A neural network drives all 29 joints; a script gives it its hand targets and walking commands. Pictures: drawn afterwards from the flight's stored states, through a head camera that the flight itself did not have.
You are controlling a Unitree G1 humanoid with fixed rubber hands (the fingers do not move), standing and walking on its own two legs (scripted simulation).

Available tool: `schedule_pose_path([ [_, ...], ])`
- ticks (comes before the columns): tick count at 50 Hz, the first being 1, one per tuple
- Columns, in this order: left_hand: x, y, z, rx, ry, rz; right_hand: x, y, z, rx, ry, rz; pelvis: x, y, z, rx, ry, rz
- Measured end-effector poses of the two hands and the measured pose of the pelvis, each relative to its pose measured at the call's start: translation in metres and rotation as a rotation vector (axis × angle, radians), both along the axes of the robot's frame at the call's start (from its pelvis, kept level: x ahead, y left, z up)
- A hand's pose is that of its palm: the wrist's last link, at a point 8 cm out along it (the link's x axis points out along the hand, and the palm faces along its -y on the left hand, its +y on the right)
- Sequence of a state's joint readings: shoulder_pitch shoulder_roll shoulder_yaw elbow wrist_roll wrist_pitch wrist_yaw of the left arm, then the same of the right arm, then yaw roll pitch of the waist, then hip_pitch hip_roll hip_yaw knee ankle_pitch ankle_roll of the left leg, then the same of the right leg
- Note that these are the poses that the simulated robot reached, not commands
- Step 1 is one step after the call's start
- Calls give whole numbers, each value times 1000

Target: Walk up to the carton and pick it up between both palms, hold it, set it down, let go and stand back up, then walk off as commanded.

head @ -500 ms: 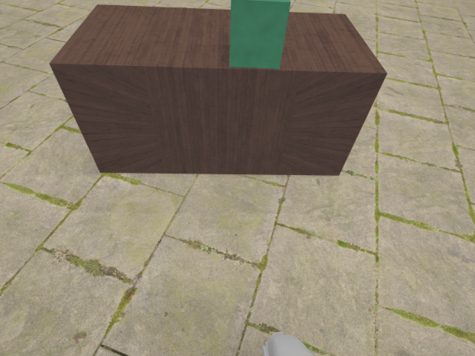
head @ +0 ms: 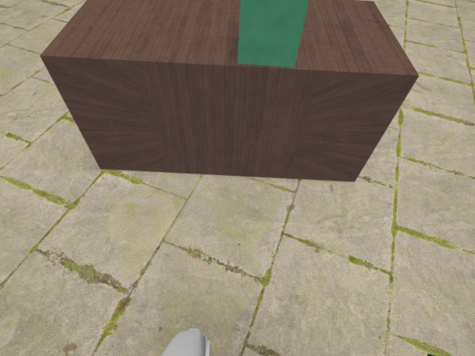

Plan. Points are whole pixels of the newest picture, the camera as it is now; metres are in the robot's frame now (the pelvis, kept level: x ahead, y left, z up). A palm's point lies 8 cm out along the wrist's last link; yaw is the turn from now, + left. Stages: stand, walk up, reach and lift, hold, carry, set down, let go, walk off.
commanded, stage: walk off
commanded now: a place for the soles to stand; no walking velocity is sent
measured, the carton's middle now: (270, 17) +1.16 -0.07 +0.01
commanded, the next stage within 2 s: none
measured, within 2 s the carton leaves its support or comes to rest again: neither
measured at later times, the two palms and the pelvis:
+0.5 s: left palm (75, 306) +0.21 +0.32 -0.13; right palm out of the picture +0.10 -0.33 -0.10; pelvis +0.06 +0.01 -0.02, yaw -6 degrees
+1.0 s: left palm out of the picture +0.12 +0.27 -0.12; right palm out of the picture +0.07 -0.35 -0.09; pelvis +0.03 -0.03 +0.00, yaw +0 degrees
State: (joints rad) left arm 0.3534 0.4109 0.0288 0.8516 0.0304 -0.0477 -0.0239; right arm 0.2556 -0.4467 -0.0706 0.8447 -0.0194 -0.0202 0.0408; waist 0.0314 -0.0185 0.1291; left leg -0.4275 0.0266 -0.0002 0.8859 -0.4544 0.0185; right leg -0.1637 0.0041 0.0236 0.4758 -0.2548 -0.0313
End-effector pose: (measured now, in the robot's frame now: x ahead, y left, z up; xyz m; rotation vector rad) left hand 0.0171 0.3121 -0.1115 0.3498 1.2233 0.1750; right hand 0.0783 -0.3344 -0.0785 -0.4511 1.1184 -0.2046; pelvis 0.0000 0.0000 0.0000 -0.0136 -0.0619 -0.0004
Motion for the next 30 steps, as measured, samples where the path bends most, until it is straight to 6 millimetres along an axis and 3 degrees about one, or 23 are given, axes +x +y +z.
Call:
schedule_pose_path([
  [3, 16, 18, -9, 4, 26, 7, 25, 4, 3, -40, -11, -8, 22, 13, -6, -13, -5, -2],
  [7, 56, 42, -29, 1, 28, 24, 55, 21, 2, -81, -55, -34, 49, 28, -17, 2, -12, -24],
  [14, 135, 43, -32, -25, -22, -37, 82, 51, 6, -58, -88, -40, 65, 34, -10, -23, 8, -69],
  [18, 166, 34, -28, -25, -50, -86, 73, 46, 0, -57, -69, -72, 67, 31, -11, -18, 11, -81],
  [22, 186, 21, -20, 0, -74, -134, 47, 27, -11, -55, -22, -124, 66, 22, -14, -9, 8, -96],
  [26, 193, 5, -12, 30, -91, -165, 20, 0, -27, -43, 29, -165, 64, 5, -22, 11, 4, -106],
  [30, 188, -16, -4, 59, -118, -169, 9, -23, -46, -25, 51, -188, 58, -12, -28, -1, -15, -90],
])
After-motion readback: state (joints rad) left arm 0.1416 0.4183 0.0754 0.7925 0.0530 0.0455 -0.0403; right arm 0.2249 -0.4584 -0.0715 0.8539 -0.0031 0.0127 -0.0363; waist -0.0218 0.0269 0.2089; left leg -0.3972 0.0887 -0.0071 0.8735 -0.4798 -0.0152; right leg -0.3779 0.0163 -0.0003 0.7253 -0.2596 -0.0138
